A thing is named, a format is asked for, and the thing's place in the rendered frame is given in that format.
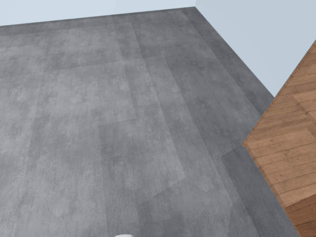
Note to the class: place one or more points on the wardrobe door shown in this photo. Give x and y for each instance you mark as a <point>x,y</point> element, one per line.
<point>303,215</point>

